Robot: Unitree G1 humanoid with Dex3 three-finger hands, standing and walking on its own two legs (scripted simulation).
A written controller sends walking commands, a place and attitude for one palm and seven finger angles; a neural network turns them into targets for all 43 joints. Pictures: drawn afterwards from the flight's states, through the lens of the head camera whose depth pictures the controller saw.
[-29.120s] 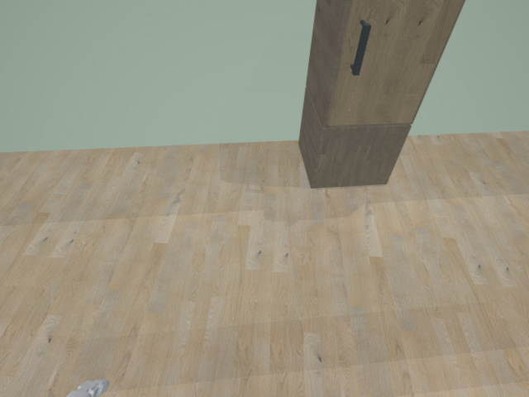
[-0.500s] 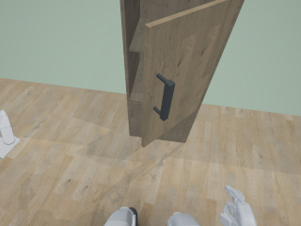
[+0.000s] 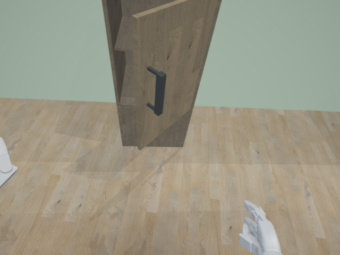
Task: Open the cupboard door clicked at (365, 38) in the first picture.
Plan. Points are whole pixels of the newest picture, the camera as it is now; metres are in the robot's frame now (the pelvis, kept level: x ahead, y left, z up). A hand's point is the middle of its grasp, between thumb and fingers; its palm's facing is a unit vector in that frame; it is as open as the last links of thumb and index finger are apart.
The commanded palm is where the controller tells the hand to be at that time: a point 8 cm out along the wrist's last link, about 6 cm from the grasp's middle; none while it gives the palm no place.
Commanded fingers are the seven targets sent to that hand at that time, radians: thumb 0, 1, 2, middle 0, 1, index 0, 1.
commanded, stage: stop stepping back and stand still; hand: left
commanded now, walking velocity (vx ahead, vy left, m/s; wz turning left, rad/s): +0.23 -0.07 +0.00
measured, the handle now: (154, 92) +0.61 +0.06 +0.01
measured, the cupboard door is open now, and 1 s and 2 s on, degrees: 47 47 47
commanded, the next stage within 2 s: let the arm hang, fingers relaxed in 0.50 s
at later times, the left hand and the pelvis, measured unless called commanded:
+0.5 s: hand (40, 200) +0.18 +0.20 +0.16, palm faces +0.37 -0.81 -0.46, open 7.4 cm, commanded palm +0.11 +0.26 +0.18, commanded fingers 0.00 0.90 0.90 -0.20 -0.30 -0.20 -0.30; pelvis -0.04 -0.03 +0.01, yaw -2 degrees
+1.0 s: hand out of the picture -0.02 +0.17 -0.18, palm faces +0.09 -0.97 -0.21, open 6.9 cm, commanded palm none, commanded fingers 0.00 0.90 0.90 -0.20 -0.30 -0.20 -0.30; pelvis -0.02 -0.02 +0.00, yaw +2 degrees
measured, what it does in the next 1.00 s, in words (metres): steps on the spot: right foot, then left foot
